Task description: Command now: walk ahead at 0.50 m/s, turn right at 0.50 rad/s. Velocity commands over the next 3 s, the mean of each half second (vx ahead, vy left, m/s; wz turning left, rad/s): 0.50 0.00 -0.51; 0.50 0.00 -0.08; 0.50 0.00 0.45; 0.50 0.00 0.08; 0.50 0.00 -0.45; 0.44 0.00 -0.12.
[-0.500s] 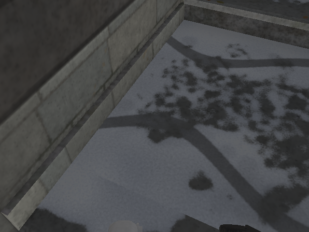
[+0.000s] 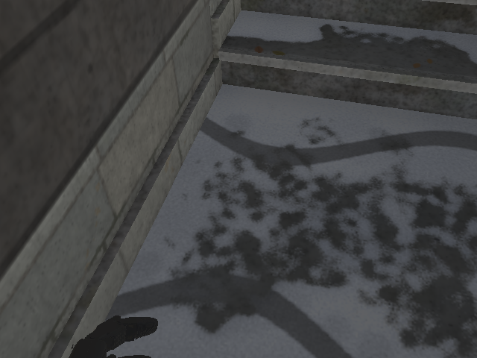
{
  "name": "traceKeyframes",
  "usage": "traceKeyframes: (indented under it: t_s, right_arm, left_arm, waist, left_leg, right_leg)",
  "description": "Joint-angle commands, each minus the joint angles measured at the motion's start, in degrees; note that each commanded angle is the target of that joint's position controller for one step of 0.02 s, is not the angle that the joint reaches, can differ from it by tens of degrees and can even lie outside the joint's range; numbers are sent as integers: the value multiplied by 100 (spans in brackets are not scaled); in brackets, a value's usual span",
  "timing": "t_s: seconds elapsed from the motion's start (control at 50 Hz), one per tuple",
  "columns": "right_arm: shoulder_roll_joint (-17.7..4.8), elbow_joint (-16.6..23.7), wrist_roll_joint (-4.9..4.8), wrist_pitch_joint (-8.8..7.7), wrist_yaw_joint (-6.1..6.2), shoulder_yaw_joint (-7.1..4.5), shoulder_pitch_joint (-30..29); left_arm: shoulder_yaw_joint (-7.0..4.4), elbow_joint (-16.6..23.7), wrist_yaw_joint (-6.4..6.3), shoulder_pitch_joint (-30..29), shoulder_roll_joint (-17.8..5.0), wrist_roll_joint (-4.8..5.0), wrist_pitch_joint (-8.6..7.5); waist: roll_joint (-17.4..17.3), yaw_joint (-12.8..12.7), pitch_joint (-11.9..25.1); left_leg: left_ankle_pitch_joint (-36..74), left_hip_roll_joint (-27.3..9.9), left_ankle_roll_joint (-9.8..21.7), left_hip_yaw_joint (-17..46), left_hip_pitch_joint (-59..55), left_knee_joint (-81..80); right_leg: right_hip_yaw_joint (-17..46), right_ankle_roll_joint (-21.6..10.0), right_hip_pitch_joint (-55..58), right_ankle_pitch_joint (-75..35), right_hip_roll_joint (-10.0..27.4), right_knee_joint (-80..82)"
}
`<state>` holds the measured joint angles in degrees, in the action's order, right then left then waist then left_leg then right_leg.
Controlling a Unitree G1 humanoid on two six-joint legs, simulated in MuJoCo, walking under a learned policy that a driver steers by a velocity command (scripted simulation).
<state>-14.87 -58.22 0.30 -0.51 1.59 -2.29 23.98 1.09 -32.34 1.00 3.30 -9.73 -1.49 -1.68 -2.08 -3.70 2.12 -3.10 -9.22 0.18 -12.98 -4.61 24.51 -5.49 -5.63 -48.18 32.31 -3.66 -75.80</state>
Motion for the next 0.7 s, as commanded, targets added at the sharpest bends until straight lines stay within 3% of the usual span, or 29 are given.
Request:
traceKeyframes:
  t_s: [0.02, 0.04, 0.06, 0.08, 0.1, 0.12, 0.14, 0.16, 0.18, 0.22, 0.24, 0.28, 0.3, 0.34, 0.36, 0.38, 0.4, 0.44, 0.46, 0.48, 0.5, 0.52, 0.54, 0.56, 0.58, 0.6, 0.62, 0.64, 0.7]
  right_arm:
    - [-435, 1590, 128, -535, -148, -53, -964]
    - [-315, 1735, 91, -733, -361, -125, -705]
    - [-203, 2123, 28, -703, -373, -44, -1176]
    - [128, 2409, 221, -669, -291, 89, -1628]
    - [512, 2520, 243, -600, -196, 301, -1515]
    - [352, 2527, 173, -527, -167, 304, -1400]
    - [141, 2520, 131, -465, -133, 293, -1193]
    - [-51, 2598, 147, -436, -42, 247, -1226]
    - [-122, 2794, 168, -488, -11, 252, -1665]
    - [-99, 3074, 219, -610, -7, 283, -2378]
    - [-7, 3144, 206, -651, 4, 325, -2651]
    - [162, 3186, 78, -671, -36, 334, -3045]
    - [228, 3188, -48, -676, -87, 342, -3212]
    - [-21, 3083, -216, -671, -143, 202, -3214]
    - [-274, 3035, -192, -675, -182, 86, -3129]
    - [-428, 2974, -80, -679, -166, -7, -3045]
    - [-471, 2937, -56, -699, -154, -61, -2917]
    - [-666, 2700, 21, -776, -145, -221, -1959]
    - [-905, 2570, 88, -758, -76, -294, -1091]
    - [-1142, 2416, 88, -740, -5, -354, -145]
    - [-1235, 2002, 33, -707, -75, -427, 146]
    - [-644, 2040, -87, -692, -77, -318, 12]
    - [-381, 2065, -101, -659, -30, -269, -233]
    - [-467, 2015, -57, -635, -34, -240, -289]
    - [-446, 1912, -50, -648, -59, -231, -371]
    - [-279, 1902, 15, -662, -100, -162, -468]
    - [-87, 1785, 7, -680, -158, -113, -480]
    - [-120, 1669, -68, -675, -141, -127, -302]
    - [-541, 1533, -89, -616, -28, -242, -324]
  left_arm:
    - [-704, -313, -102, 1110, -2352, 58, 149]
    - [-350, -162, 34, 878, -1441, 15, 41]
    - [-298, -486, 150, 1303, -963, 135, -43]
    - [-273, -841, 220, 1593, -762, 230, -118]
    - [-221, -1049, 384, 1564, -558, 245, -146]
    - [-232, -1128, 418, 1548, -523, 272, -200]
    - [-301, -893, 391, 1125, -719, 304, -286]
    - [-320, -850, 327, 864, -708, 331, -338]
    - [-247, -792, 293, 792, -636, 319, -399]
    - [-307, -912, 44, 1306, -777, 317, -403]
    - [-320, -979, -90, 1675, -818, 349, -368]
    - [-363, -985, -221, 2045, -932, 377, -276]
    - [-359, -955, -260, 2162, -930, 315, -231]
    - [-408, -866, -231, 2166, -1082, 354, -201]
    - [-445, -888, -237, 2070, -1173, 445, -208]
    - [-502, -886, -186, 1922, -1295, 434, -233]
    - [-499, -936, -192, 1918, -1219, 374, -168]
    - [-523, -749, -205, 1689, -1082, 302, -101]
    - [-470, -521, -106, 1473, -913, 149, -180]
    - [-329, -458, -87, 1801, -372, -11, -242]
    - [-300, -620, -128, 2987, -313, 357, -234]
    - [-381, -638, -160, 2595, -876, 367, -227]
    - [-430, -375, -161, 1613, -1069, 340, -258]
    - [-403, -135, -167, 960, -940, 229, -294]
    - [-410, 4, -169, 699, -878, 135, -320]
    - [-410, 69, -142, 727, -780, 152, -307]
    - [-401, 30, -116, 883, -684, 236, -281]
    - [-380, 47, -145, 809, -579, 224, -265]
    - [-360, 169, -182, 438, -557, 239, -258]
  waist:
    - [3123, -22, 780]
    - [2335, 242, 957]
    - [1719, 204, 329]
    - [885, 342, -427]
    - [587, 585, -379]
    - [473, 718, -367]
    - [361, 921, -452]
    - [223, 1031, -475]
    - [93, 975, -359]
    - [187, 592, -213]
    - [349, 354, 50]
    - [310, 84, 147]
    - [520, 8, 220]
    - [866, -93, 147]
    - [1034, -45, 66]
    - [1160, 39, -184]
    - [1053, 104, -119]
    - [1108, 501, 402]
    - [888, 880, 1048]
    - [-34, 960, 1750]
    - [-2735, 563, 1918]
    - [-1604, 750, 1197]
    - [-750, 934, 536]
    - [-168, 866, 190]
    - [-34, 722, -10]
    - [-72, 549, -51]
    - [-102, 419, -32]
    - [-296, 412, -141]
    - [-109, 373, -233]
  left_leg:
    - [-1117, 1623, 312, 1559, 3602, 7548]
    - [-1172, 1455, 481, 2467, 4177, 9083]
    - [-1323, 1385, 665, 2100, 4673, 9502]
    - [-1465, 1256, 788, 1905, 5232, 9456]
    - [-1368, 1110, 803, 1801, 5518, 9353]
    - [-1497, 1004, 815, 1751, 5456, 9123]
    - [-1465, 818, 644, 1724, 5473, 8054]
    - [-1423, 660, 539, 1648, 5287, 6944]
    - [-1121, 532, 501, 1552, 4947, 5943]
    - [-433, 545, 236, 1285, 4945, 4655]
    - [-51, 574, 108, 1332, 4916, 3954]
    - [327, 815, -109, 1204, 4496, 2400]
    - [222, 1031, -183, 1100, 4239, 1753]
    - [392, 1160, -282, 1206, 3614, 875]
    - [678, 1112, -236, 1501, 3294, 431]
    - [538, 1060, -165, 1576, 3216, 212]
    - [264, 1126, -129, 1563, 3045, 246]
    - [103, 1075, 253, 1482, 1953, -171]
    - [81, 503, 584, 1866, 606, 297]
    - [591, -541, 905, 3091, -835, 434]
    - [-667, -1689, 2058, 5792, -1696, -520]
    - [-1983, -1416, 1988, 5806, -1240, -764]
    - [-1903, -1097, 1633, 4741, -469, -756]
    - [-1291, -730, 1503, 4135, 251, -963]
    - [-989, -540, 1448, 3792, 544, -1066]
    - [-588, -352, 1443, 3478, 846, -1143]
    - [-317, -143, 1383, 3157, 953, -1151]
    - [-38, -173, 1414, 3165, 1011, -1231]
    - [695, -213, 1356, 2851, 1253, -1326]
  right_leg:
    - [6607, -1788, 3228, -205, 1139, 5673]
    - [6709, -1460, 3063, 39, 1388, 6112]
    - [5714, -1089, 2491, 335, 1217, 5778]
    - [4600, -747, 2010, -371, 948, 5337]
    - [3469, -529, 1951, -941, 738, 4825]
    - [2961, -418, 1938, -1335, 524, 4754]
    - [2609, -561, 1862, -1770, 447, 4922]
    - [2526, -520, 1637, -1521, 308, 5169]
    - [2484, -609, 1620, -1729, 200, 5493]
    - [2761, -771, 2172, -2505, 331, 6034]
    - [2706, -756, 2753, -2891, 431, 6065]
    - [2395, -641, 3178, -3332, 396, 5878]
    - [2525, -619, 3342, -3019, 390, 5951]
    - [2908, -674, 3580, -2572, 610, 6015]
    - [3225, -624, 3718, -2375, 779, 6006]
    - [3251, -588, 3873, -2591, 866, 5898]
    - [3267, -504, 4136, -3227, 944, 5555]
    - [2969, -271, 4462, -4885, 648, 4436]
    - [2758, -158, 3941, -4811, 553, 3403]
    - [2191, -1, 2943, -2558, 22, 1682]
    - [1625, 354, 1144, -56, -474, 86]
    - [1618, 461, 350, -270, -15, -679]
    - [1545, 469, 240, -896, 157, -798]
    - [1352, 436, 285, -1122, 274, -760]
    - [1287, 412, 230, -1386, 431, -489]
    - [1206, 403, 413, -1521, 520, -237]
    - [1127, 444, 545, -1631, 617, 125]
    - [1022, 464, 346, -1558, 681, 188]
    - [870, 601, 164, -2113, 912, 1241]
